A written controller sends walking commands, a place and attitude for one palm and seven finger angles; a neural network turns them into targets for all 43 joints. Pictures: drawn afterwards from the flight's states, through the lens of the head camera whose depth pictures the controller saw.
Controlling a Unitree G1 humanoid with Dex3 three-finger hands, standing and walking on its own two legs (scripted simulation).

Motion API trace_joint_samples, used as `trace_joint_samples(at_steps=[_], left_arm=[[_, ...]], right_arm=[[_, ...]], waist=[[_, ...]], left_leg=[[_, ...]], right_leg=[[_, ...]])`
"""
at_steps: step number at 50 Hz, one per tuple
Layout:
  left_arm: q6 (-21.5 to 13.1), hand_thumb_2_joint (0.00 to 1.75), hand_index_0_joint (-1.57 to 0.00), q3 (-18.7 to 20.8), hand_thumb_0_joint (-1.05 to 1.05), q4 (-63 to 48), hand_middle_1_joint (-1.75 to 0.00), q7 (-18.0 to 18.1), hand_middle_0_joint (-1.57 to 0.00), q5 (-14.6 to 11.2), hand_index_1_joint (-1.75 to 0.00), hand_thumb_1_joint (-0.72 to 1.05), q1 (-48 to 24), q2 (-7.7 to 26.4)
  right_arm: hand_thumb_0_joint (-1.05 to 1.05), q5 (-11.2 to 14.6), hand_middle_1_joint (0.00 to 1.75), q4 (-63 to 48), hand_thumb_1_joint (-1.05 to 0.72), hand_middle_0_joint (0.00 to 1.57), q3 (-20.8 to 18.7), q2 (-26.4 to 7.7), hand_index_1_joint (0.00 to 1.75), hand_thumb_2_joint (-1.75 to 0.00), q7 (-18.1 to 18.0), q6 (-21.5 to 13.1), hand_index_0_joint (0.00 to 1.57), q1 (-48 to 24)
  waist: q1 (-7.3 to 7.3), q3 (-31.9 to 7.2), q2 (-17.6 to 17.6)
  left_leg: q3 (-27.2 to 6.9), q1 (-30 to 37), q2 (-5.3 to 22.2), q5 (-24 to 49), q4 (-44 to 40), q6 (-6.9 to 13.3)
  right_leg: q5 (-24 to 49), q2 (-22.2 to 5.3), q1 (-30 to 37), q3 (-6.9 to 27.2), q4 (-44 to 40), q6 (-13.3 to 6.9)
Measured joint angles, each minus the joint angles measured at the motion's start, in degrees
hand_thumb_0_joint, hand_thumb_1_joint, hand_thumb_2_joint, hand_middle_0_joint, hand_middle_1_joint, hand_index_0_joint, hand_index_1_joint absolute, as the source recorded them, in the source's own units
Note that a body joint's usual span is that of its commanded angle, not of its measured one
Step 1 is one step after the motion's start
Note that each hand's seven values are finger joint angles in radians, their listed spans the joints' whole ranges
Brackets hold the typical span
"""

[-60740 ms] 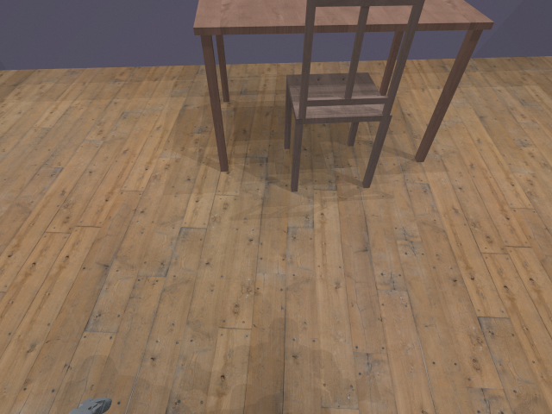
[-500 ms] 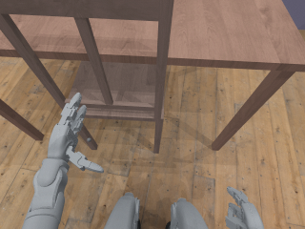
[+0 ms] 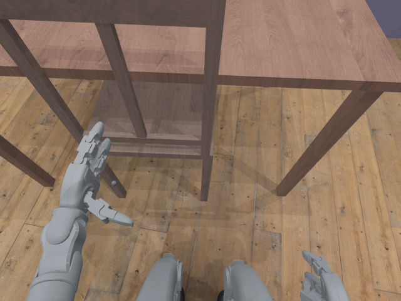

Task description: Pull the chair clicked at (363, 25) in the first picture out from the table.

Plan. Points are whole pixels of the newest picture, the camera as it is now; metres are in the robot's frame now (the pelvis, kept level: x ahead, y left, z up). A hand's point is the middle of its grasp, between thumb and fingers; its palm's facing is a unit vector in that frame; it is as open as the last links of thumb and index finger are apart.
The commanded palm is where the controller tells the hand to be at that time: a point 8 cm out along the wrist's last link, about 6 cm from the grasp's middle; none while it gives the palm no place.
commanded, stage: aim the fingers beside a spindle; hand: left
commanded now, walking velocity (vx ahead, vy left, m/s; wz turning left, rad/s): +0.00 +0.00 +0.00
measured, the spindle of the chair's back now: (128, 93) +0.54 +0.19 +0.05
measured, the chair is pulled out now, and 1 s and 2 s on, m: -0.14 -0.14 -0.14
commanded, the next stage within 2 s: push the fingers through the gap in 0.10 s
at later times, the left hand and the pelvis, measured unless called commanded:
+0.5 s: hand (117, 167) +0.36 +0.18 +0.02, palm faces -0.06 -1.00 -0.03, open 16.9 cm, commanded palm +0.35 +0.23 +0.03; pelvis +0.00 +0.01 +0.00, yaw +0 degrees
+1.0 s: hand (128, 147) +0.41 +0.17 +0.02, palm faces -0.05 -1.00 -0.04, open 16.9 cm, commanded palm +0.40 +0.22 +0.03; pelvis +0.00 +0.00 +0.00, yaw +0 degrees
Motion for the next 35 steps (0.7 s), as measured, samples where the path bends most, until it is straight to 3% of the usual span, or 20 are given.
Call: trace_joint_samples(at_steps=[16,35], left_arm=[[1.1,0.3,-0.06,-1.6,-0.02,-0.7,-0.08,1.4,-0.06,1.2,-0.08,-0.5,-2.1,-0.6],[1.0,0.3,-0.06,0.0,-0.02,8.5,-0.08,2.5,-0.06,2.7,-0.08,-0.5,-11.9,0.2]], right_arm=[[0.01,-0.4,0.3,0.0,-0.9,0.2,0.1,0.3,0.3,-0.9,0.2,0.2,0.2,-1.3],[0.01,-0.7,0.3,1.6,-0.9,0.2,0.0,0.1,0.3,-0.9,0.7,1.5,0.2,0.3]], waist=[[0.11,0.2,0.1],[-0.99,0.2,0.1]], left_leg=[[-0.2,-0.7,-0.4,-0.5,0.6,0.4],[-0.1,-1.6,-0.2,-0.2,0.3,0.5]], right_leg=[[-0.4,-0.3,-0.3,-0.2,0.0,0.5],[0.0,-0.1,-1.3,0.0,-0.3,0.6]])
